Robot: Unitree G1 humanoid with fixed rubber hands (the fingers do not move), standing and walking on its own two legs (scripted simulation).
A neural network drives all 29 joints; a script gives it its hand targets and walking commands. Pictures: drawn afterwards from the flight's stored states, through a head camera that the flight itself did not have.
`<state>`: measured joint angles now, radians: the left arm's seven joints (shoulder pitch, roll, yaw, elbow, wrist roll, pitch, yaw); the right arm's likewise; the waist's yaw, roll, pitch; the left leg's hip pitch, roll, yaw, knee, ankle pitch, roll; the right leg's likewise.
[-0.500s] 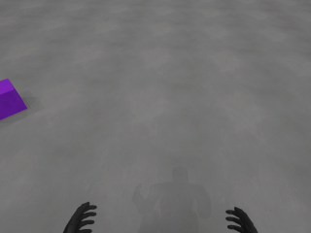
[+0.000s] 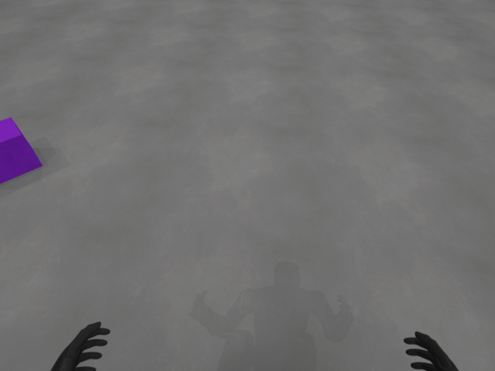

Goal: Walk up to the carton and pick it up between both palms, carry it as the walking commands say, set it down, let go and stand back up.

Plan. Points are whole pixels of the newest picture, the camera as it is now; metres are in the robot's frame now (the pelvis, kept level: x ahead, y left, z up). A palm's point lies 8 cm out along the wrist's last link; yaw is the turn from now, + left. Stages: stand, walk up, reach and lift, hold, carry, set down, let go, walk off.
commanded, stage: stand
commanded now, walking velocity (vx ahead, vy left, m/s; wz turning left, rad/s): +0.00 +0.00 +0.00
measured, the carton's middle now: out of the picture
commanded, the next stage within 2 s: walk up in 1.08 s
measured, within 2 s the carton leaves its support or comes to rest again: neither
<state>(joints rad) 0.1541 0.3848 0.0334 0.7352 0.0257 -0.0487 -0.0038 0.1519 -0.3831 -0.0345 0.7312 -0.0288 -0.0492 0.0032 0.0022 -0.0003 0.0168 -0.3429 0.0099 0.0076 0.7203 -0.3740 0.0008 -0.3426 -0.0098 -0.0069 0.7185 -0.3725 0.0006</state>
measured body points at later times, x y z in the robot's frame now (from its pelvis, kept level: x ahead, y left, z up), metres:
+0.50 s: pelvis +0.00 +0.00 +0.02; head +0.01 +0.00 +0.47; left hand +0.14 +0.31 -0.08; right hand +0.14 -0.31 -0.08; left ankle +0.01 +0.12 -0.72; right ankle +0.01 -0.12 -0.72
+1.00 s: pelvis +0.00 +0.00 +0.03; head +0.00 +0.00 +0.48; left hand +0.11 +0.32 -0.08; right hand +0.11 -0.31 -0.08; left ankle +0.01 +0.12 -0.72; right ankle +0.01 -0.12 -0.72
